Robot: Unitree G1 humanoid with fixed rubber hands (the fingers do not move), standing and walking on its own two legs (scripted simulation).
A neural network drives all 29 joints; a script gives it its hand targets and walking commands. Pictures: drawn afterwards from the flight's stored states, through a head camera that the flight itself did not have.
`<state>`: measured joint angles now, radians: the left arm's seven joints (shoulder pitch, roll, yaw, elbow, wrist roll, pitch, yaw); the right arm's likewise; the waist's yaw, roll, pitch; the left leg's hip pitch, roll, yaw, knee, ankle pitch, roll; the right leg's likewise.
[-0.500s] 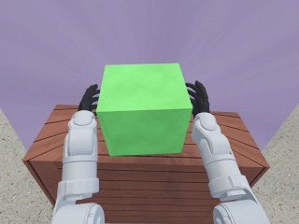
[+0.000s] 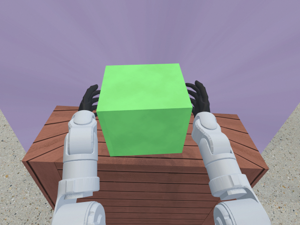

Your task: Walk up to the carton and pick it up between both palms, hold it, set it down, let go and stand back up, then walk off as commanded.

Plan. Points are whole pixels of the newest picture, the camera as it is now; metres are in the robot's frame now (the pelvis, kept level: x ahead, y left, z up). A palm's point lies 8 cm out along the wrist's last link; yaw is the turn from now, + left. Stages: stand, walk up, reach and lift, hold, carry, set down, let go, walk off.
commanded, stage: hold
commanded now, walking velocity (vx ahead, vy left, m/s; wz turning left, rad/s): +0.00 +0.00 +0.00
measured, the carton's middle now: (144, 109) +0.40 +0.01 +0.15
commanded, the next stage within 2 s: none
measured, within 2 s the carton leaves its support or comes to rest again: neither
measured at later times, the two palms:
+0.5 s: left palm (86, 113) +0.35 +0.16 +0.17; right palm (200, 115) +0.35 -0.14 +0.18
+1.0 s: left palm (88, 112) +0.36 +0.15 +0.17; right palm (201, 113) +0.35 -0.14 +0.18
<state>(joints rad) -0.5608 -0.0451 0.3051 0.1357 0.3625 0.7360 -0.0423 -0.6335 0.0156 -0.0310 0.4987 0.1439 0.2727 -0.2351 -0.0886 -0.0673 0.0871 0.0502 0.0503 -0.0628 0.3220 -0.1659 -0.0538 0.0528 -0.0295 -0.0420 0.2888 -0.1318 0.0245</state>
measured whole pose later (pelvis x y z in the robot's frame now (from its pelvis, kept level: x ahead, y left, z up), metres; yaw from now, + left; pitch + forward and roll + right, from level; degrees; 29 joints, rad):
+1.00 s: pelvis +0.00 +0.00 +0.00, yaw +0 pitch -12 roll +0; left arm -0.60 -0.05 0.32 0.19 0.39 0.72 -0.04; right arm -0.66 0.01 -0.06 0.56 0.12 0.24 -0.22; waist -0.09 -0.05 0.10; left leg 0.05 0.04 -0.06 0.32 -0.15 -0.05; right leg 0.05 -0.04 -0.04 0.28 -0.12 0.03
